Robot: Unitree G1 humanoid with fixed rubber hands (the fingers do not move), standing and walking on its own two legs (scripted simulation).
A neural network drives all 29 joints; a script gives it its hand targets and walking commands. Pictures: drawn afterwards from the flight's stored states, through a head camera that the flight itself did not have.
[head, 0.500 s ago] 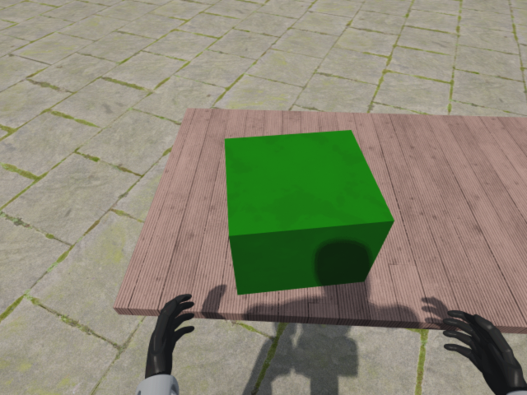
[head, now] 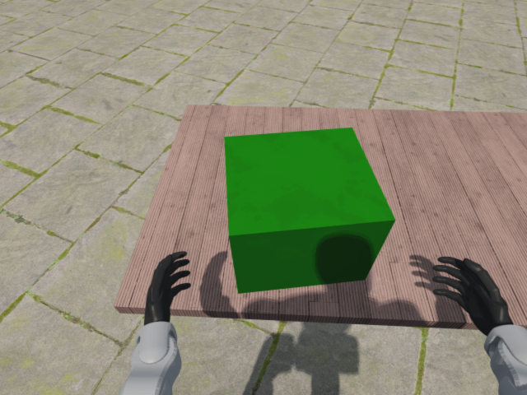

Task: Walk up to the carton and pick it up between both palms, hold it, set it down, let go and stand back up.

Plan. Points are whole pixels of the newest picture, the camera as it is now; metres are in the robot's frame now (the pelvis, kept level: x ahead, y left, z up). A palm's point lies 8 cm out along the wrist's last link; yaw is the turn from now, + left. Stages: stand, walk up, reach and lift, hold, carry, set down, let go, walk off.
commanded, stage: reach and lift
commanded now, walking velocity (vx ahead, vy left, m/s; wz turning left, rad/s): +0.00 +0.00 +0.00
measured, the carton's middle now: (295, 209) +0.51 -0.03 -0.07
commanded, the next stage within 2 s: none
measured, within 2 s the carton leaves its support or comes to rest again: neither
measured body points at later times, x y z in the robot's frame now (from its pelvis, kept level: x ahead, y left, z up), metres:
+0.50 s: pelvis +0.00 +0.01 +0.00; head +0.05 +0.00 +0.45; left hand +0.33 +0.19 +0.02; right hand +0.38 -0.28 +0.04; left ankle -0.05 +0.15 -0.73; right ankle +0.03 -0.10 -0.73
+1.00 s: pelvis -0.01 +0.00 +0.00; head +0.06 -0.02 +0.44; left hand +0.39 +0.21 +0.05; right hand +0.45 -0.25 +0.07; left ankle -0.05 +0.15 -0.73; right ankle +0.03 -0.10 -0.73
